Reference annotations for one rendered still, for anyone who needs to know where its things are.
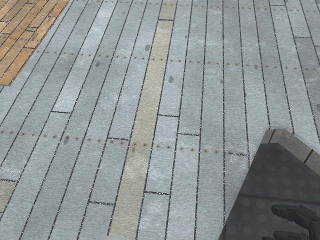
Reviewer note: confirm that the right robot hand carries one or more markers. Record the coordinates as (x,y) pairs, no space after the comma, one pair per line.
(302,216)

